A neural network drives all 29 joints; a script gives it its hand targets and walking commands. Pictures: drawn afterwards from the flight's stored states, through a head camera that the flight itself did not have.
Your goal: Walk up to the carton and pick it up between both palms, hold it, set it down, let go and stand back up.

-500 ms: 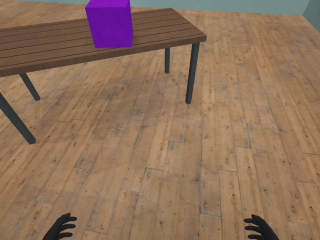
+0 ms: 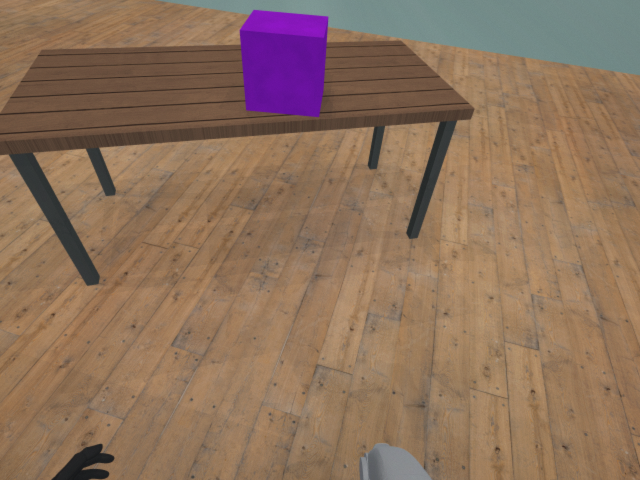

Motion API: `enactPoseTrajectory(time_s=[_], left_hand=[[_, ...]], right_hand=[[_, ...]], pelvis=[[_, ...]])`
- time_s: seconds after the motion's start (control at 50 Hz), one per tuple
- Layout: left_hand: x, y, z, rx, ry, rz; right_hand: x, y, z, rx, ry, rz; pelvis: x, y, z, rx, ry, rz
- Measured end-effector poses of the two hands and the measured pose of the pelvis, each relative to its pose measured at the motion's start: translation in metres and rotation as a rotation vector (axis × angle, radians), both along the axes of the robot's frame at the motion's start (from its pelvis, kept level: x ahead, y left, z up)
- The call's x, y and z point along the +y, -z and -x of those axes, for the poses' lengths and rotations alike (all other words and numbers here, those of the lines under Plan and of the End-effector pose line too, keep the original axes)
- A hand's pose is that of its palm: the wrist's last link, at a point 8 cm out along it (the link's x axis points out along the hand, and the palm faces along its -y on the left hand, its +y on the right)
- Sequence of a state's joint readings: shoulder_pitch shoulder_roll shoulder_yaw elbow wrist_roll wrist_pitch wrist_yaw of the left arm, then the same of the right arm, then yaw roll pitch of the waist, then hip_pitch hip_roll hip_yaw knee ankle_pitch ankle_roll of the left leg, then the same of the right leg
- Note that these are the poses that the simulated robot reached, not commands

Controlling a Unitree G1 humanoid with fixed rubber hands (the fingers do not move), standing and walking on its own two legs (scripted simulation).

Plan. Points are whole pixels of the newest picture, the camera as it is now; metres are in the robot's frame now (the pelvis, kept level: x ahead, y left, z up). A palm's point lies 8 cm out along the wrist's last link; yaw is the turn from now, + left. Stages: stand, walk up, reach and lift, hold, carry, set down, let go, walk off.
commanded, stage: walk up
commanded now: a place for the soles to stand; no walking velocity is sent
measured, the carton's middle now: (286, 64) +1.24 +0.07 +0.00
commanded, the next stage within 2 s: none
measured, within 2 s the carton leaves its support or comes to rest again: neither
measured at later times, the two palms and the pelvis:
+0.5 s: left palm (152, 402) +0.24 +0.23 -0.05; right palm (567, 412) +0.23 -0.36 -0.10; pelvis +0.15 -0.08 +0.01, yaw +3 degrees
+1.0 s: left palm (135, 341) +0.36 +0.30 -0.10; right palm (478, 288) +0.45 -0.30 -0.08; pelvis +0.32 -0.02 -0.01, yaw +11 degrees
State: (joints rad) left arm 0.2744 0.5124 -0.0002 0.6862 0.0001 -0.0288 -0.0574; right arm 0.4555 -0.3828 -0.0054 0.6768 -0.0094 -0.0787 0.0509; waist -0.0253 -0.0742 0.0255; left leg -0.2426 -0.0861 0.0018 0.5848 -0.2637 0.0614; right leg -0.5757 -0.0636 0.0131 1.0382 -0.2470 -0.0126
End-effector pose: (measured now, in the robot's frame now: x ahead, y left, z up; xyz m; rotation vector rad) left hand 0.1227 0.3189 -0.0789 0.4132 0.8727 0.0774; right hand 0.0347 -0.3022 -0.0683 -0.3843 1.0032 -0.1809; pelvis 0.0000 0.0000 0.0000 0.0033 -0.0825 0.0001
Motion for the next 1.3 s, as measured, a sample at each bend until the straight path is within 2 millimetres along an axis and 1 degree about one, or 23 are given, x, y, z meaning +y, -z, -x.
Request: enactPoseTrajectory(time_s=[0.12,0.22,0.28,0.32,0.38,0.44,0.56,0.66,0.7,0.76,0.84,0.88,0.92,0.96,1.02,1.08,1.14,1.2,1.26,1.3], left_hand=[[-0.017,-0.006,-0.029,0.034,0.008,-0.016],[-0.045,-0.007,-0.061,0.050,0.013,-0.035],[-0.068,-0.006,-0.084,0.033,0.015,-0.043],[-0.079,-0.009,-0.093,0.011,-0.005,-0.043],[-0.088,-0.016,-0.099,0.004,-0.046,-0.046],[-0.093,-0.024,-0.106,-0.001,-0.077,-0.051],[-0.089,-0.033,-0.125,-0.023,-0.131,-0.052],[-0.077,-0.029,-0.145,-0.020,-0.163,-0.036],[-0.070,-0.024,-0.153,-0.012,-0.175,-0.028],[-0.057,-0.012,-0.168,0.002,-0.193,-0.014],[-0.034,0.013,-0.192,0.027,-0.215,0.006],[-0.029,0.023,-0.202,0.042,-0.225,0.020],[-0.027,0.028,-0.211,0.054,-0.242,0.038],[-0.025,0.027,-0.223,0.058,-0.247,0.045],[-0.021,0.023,-0.240,0.057,-0.243,0.038],[-0.018,0.021,-0.253,0.065,-0.239,0.023],[-0.022,0.017,-0.267,0.071,-0.235,0.013],[-0.030,0.013,-0.283,0.075,-0.229,0.003],[-0.041,0.010,-0.302,0.082,-0.224,-0.015],[-0.050,0.010,-0.313,0.085,-0.222,-0.036]], right_hand=[[-0.016,0.006,-0.027,0.030,0.004,-0.024],[-0.038,0.022,-0.057,0.057,0.006,-0.057],[-0.051,0.037,-0.083,0.055,0.003,-0.084],[-0.057,0.041,-0.103,0.052,-0.017,-0.099],[-0.062,0.040,-0.136,0.030,-0.049,-0.112],[-0.064,0.034,-0.170,-0.006,-0.074,-0.123],[-0.060,0.026,-0.222,-0.023,-0.120,-0.125],[-0.049,0.021,-0.265,-0.019,-0.158,-0.109],[-0.043,0.020,-0.286,-0.018,-0.178,-0.101],[-0.029,0.020,-0.323,-0.024,-0.210,-0.087],[-0.007,0.023,-0.374,-0.045,-0.244,-0.058],[0.000,0.022,-0.392,-0.055,-0.260,-0.034],[0.004,0.022,-0.403,-0.053,-0.256,-0.022],[0.006,0.019,-0.411,-0.051,-0.242,-0.019],[0.004,0.015,-0.419,-0.046,-0.223,-0.007],[-0.002,0.014,-0.425,-0.037,-0.215,0.000],[-0.009,0.018,-0.435,-0.031,-0.216,-0.005],[-0.018,0.024,-0.451,-0.030,-0.220,-0.019],[-0.029,0.035,-0.473,-0.031,-0.227,-0.039],[-0.037,0.045,-0.492,-0.038,-0.240,-0.050]], pelvis=[[-0.018,-0.002,-0.030,0.032,0.004,-0.025],[-0.043,0.003,-0.063,0.060,0.007,-0.058],[-0.059,0.009,-0.084,0.067,0.011,-0.044],[-0.067,0.009,-0.096,0.069,-0.005,-0.036],[-0.076,0.004,-0.114,0.061,-0.024,-0.037],[-0.081,-0.002,-0.132,0.045,-0.037,-0.037],[-0.082,-0.009,-0.166,0.021,-0.086,-0.019],[-0.074,-0.009,-0.197,0.021,-0.124,0.000],[-0.068,-0.007,-0.211,0.026,-0.139,0.011],[-0.057,-0.001,-0.234,0.036,-0.162,0.031],[-0.038,0.013,-0.268,0.043,-0.185,0.041],[-0.030,0.018,-0.282,0.037,-0.196,0.014],[-0.023,0.018,-0.294,0.031,-0.202,0.013],[-0.019,0.016,-0.306,0.025,-0.200,0.012],[-0.018,0.012,-0.323,0.017,-0.198,0.007],[-0.021,0.012,-0.337,0.007,-0.197,-0.002],[-0.027,0.012,-0.352,0.001,-0.196,-0.016],[-0.037,0.014,-0.368,0.002,-0.196,-0.033],[-0.051,0.018,-0.387,0.020,-0.195,-0.054],[-0.062,0.024,-0.400,0.026,-0.193,-0.059]])
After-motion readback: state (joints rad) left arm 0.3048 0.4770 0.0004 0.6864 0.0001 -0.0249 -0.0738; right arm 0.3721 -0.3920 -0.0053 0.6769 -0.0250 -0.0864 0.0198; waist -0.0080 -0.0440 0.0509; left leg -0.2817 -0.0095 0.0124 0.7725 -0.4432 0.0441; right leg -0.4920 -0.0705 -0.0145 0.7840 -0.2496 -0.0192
